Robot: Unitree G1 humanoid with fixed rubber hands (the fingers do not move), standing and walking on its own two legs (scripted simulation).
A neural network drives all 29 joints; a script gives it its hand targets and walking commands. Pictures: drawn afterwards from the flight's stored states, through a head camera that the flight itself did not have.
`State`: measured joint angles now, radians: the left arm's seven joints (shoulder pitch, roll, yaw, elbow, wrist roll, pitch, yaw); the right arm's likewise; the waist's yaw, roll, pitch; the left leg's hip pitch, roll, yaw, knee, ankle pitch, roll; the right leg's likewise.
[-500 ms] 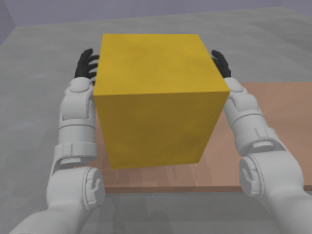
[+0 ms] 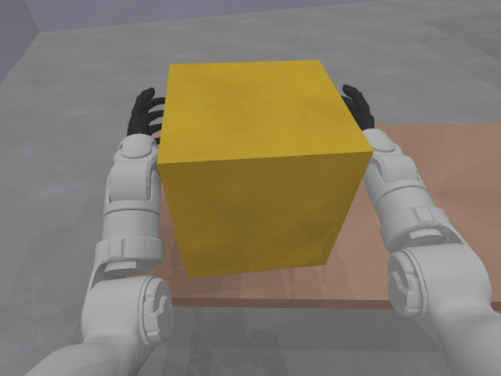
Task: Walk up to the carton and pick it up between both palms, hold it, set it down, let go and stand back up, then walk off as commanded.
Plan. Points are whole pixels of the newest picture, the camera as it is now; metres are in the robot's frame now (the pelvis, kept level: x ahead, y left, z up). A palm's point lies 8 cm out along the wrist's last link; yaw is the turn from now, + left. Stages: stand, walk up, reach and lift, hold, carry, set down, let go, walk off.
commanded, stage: set down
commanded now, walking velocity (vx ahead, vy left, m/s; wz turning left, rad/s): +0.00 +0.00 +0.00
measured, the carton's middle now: (252, 170) +0.40 +0.04 +0.13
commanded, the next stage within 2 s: none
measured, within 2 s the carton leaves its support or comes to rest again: neither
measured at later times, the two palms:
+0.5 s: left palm (143, 155) +0.38 +0.21 +0.18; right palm (349, 142) +0.44 -0.12 +0.17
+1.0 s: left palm (148, 172) +0.38 +0.21 +0.15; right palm (342, 151) +0.45 -0.12 +0.14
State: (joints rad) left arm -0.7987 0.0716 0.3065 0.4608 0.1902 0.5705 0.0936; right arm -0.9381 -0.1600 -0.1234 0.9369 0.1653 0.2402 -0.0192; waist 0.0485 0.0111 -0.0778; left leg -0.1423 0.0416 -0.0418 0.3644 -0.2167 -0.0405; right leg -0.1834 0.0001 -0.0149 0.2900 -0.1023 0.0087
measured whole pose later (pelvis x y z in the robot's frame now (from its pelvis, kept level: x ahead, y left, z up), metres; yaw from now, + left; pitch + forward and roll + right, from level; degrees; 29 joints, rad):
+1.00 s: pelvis +0.01 -0.01 +0.00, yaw +0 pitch +2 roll -1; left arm -0.71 -0.01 0.33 0.56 0.21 0.36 0.14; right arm -0.92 -0.17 -0.23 1.13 -0.01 0.02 0.09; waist 0.13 0.03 -0.07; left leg -0.18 0.06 -0.05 0.36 -0.22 -0.06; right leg -0.22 0.02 -0.03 0.29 -0.11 0.00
